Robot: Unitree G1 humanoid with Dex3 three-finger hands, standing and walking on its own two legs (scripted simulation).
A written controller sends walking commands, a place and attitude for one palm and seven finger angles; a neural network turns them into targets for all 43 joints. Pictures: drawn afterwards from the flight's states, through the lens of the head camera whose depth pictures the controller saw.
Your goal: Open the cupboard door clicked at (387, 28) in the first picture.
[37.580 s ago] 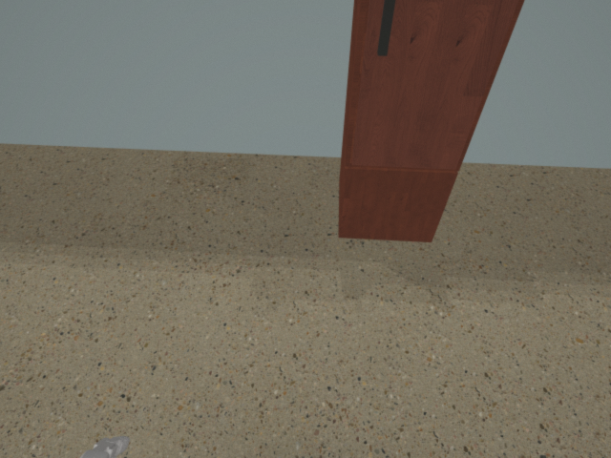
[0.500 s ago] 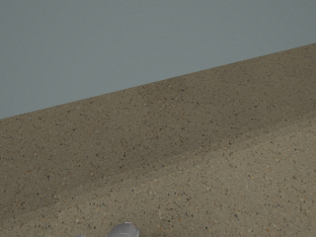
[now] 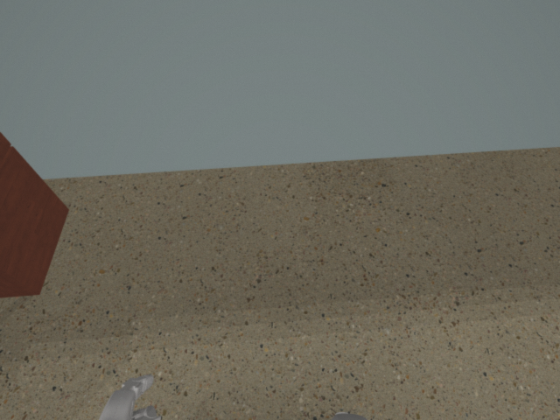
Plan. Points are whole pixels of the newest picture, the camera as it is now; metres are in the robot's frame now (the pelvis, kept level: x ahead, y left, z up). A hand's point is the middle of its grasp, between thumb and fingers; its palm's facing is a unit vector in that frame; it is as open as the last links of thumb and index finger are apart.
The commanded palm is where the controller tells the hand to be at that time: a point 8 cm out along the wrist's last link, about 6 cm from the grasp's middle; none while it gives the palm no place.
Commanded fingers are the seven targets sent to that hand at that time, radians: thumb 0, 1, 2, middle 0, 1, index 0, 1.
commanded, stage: turn to face it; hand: left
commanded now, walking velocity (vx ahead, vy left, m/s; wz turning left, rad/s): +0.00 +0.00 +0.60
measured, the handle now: out of the picture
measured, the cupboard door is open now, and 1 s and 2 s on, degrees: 49 49 49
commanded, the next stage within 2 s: take the last steps up to it in 1.36 s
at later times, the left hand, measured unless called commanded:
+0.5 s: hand out of the picture -0.03 +0.19 -0.18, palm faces +0.39 -0.89 -0.25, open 7.4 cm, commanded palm none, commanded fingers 0.00 0.90 0.90 -0.20 -0.30 -0.20 -0.30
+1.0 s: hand out of the picture +0.04 +0.22 -0.15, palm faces +0.58 -0.77 -0.27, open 7.4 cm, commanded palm none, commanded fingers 0.00 0.90 0.90 -0.20 -0.30 -0.20 -0.30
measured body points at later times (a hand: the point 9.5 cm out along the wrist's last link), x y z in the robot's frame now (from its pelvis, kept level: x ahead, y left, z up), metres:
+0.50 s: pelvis +0.01 -0.01 -0.01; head +0.07 +0.01 +0.43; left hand -0.05 +0.24 -0.16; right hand +0.22 -0.22 -0.14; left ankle -0.01 +0.09 -0.73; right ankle +0.00 -0.13 -0.74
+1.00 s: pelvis +0.05 -0.02 -0.01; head +0.10 +0.00 +0.44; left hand +0.01 +0.26 -0.13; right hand +0.23 -0.20 -0.16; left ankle -0.01 +0.09 -0.74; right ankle +0.10 -0.12 -0.74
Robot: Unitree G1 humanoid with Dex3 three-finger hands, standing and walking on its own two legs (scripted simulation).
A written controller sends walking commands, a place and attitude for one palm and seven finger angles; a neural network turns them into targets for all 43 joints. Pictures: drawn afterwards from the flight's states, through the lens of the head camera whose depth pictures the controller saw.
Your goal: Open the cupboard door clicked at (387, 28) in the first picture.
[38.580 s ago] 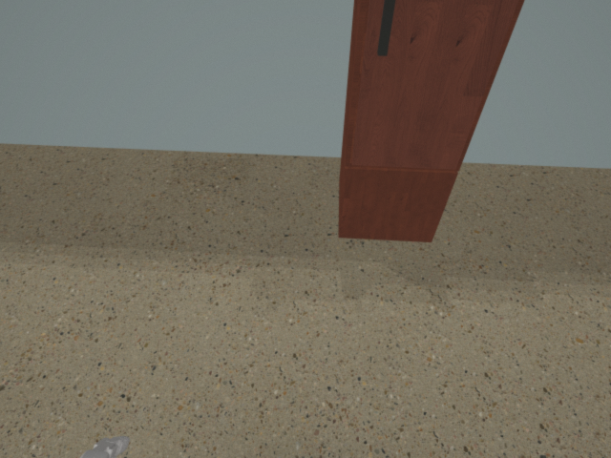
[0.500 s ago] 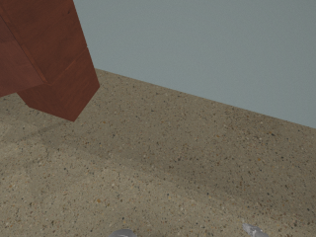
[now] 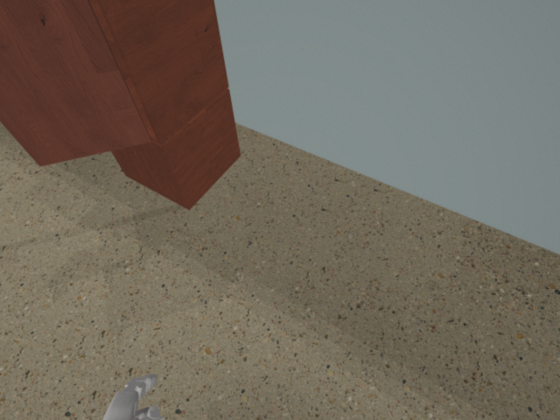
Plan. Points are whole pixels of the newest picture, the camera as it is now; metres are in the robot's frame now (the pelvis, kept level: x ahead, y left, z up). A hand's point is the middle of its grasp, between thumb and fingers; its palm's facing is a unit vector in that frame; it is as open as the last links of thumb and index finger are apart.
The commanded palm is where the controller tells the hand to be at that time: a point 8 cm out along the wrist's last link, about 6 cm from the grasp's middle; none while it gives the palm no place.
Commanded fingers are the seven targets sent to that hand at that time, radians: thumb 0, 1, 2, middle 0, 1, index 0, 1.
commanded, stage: turn to face it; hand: left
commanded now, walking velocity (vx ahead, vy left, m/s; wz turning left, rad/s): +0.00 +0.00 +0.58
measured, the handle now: out of the picture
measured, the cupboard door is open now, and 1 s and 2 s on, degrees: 49 49 49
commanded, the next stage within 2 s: take the last steps up to it in 0.36 s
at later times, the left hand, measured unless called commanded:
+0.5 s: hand out of the picture -0.04 +0.22 -0.18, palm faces +0.34 -0.91 -0.24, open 7.4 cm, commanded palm none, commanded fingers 0.00 0.90 0.90 -0.20 -0.30 -0.20 -0.30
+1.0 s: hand out of the picture +0.06 +0.22 -0.15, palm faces +0.47 -0.85 -0.22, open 7.3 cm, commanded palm none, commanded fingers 0.00 0.90 0.90 -0.20 -0.30 -0.20 -0.30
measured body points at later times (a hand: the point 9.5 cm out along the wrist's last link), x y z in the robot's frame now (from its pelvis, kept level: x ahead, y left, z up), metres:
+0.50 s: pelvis +0.02 +0.02 -0.01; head +0.07 +0.05 +0.44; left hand -0.05 +0.26 -0.16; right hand +0.23 -0.19 -0.13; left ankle +0.00 +0.11 -0.73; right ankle -0.01 -0.12 -0.69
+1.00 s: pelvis +0.11 +0.05 +0.01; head +0.13 +0.04 +0.46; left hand +0.03 +0.27 -0.13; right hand +0.22 -0.17 -0.15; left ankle +0.04 +0.17 -0.64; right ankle +0.13 -0.07 -0.73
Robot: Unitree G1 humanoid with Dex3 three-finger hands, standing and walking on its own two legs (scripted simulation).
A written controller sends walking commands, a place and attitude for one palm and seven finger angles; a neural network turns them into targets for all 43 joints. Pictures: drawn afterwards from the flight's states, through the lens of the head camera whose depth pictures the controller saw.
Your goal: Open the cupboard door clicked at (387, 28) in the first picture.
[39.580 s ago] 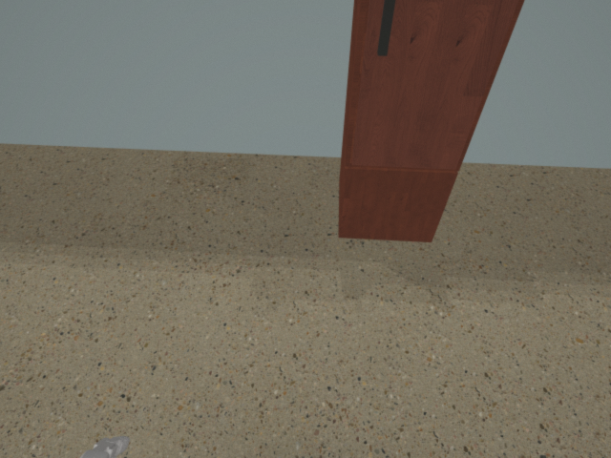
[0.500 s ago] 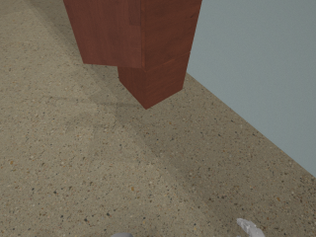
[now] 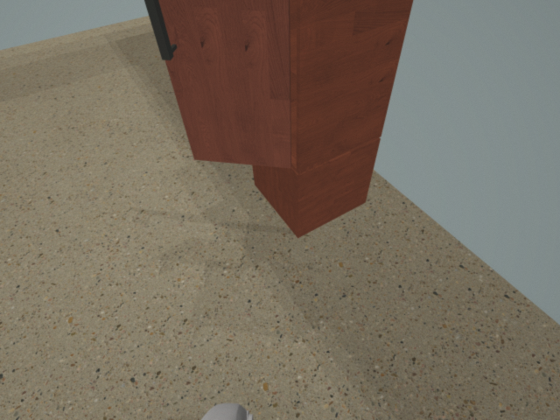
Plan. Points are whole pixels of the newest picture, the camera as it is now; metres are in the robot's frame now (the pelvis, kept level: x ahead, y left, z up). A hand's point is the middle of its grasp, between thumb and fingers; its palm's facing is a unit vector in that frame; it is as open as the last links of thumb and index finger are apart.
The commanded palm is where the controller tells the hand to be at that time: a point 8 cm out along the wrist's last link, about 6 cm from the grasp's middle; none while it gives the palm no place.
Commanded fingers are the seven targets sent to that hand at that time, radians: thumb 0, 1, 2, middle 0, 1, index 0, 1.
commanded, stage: take the last steps up to it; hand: left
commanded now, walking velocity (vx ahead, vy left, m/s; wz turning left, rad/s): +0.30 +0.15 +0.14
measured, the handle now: (163, 25) +0.98 +0.35 +0.13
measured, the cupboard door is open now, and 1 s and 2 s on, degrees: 49 49 49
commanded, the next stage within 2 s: come to a stop and stand still in 0.84 s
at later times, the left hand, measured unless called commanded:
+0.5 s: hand (114, 378) +0.22 +0.32 -0.17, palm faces +0.12 -0.97 -0.20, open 7.4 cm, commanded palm none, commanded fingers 0.00 0.90 0.90 -0.20 -0.30 -0.20 -0.30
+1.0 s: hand (148, 277) +0.41 +0.31 -0.16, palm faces +0.08 -0.97 -0.24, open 7.1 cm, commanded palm none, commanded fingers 0.00 0.90 0.90 -0.20 -0.30 -0.20 -0.30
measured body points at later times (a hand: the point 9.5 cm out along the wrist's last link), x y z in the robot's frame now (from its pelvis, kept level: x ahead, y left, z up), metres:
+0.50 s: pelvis +0.17 +0.13 +0.00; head +0.20 +0.13 +0.45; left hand +0.21 +0.37 -0.15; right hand +0.24 -0.11 -0.15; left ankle +0.18 +0.19 -0.74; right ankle +0.19 +0.01 -0.66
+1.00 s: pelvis +0.36 +0.13 +0.00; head +0.41 +0.11 +0.45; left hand +0.41 +0.37 -0.14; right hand +0.35 -0.09 -0.17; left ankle +0.33 +0.26 -0.68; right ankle +0.37 +0.04 -0.74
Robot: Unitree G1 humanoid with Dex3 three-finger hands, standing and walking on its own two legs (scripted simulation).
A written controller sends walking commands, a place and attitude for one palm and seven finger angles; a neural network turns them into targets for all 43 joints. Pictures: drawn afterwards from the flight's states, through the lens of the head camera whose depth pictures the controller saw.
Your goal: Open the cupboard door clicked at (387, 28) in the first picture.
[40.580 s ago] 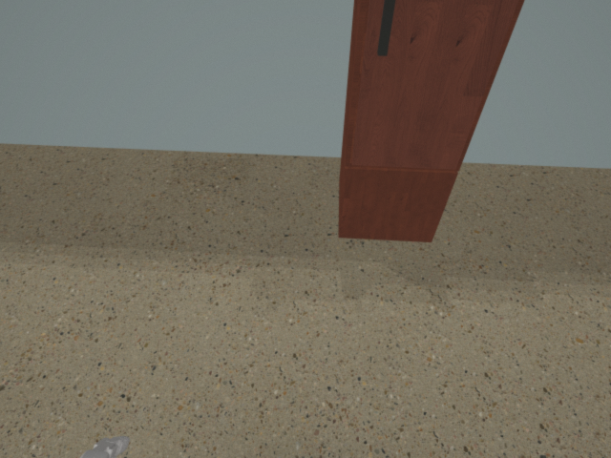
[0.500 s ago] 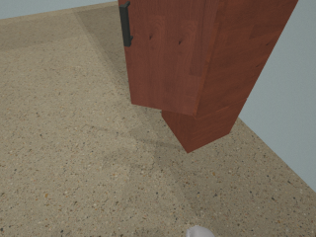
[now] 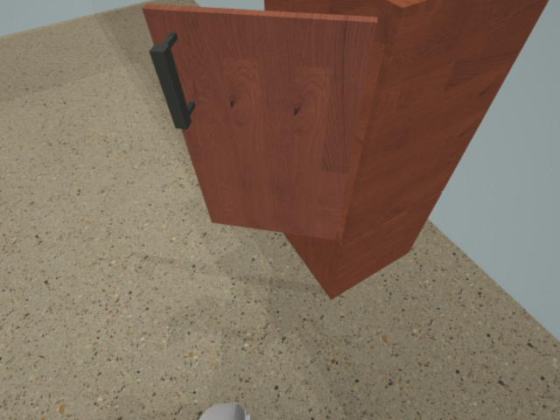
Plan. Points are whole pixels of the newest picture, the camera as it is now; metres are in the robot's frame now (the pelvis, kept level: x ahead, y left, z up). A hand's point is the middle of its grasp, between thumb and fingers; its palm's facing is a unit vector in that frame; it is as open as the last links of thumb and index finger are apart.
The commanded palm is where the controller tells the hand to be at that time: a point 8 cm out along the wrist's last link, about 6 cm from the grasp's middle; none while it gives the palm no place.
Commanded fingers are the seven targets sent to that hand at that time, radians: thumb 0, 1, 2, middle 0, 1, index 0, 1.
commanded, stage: come to a stop and stand still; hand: left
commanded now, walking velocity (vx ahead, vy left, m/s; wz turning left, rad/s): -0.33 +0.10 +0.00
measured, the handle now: (177, 82) +0.62 +0.21 +0.13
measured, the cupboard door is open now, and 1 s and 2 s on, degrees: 49 49 49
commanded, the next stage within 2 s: look again from close up in 0.98 s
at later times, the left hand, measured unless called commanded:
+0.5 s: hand out of the picture +0.08 +0.25 -0.18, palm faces -0.01 -0.97 -0.23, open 7.4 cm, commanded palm none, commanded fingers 0.00 0.90 0.90 -0.20 -0.30 -0.20 -0.30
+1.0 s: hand out of the picture +0.05 +0.20 -0.19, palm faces +0.01 -0.98 -0.21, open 7.3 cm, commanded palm none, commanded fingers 0.00 0.90 0.90 -0.20 -0.30 -0.20 -0.30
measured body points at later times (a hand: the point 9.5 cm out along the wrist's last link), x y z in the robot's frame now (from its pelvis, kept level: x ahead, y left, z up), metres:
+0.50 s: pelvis +0.03 +0.05 -0.01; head +0.08 +0.06 +0.44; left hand +0.08 +0.30 -0.16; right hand +0.11 -0.19 -0.15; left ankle +0.11 +0.16 -0.74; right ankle -0.04 -0.08 -0.68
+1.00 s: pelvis +0.03 +0.02 -0.01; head +0.06 +0.02 +0.44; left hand +0.05 +0.25 -0.17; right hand +0.02 -0.22 -0.16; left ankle +0.04 +0.14 -0.74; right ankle -0.04 -0.09 -0.74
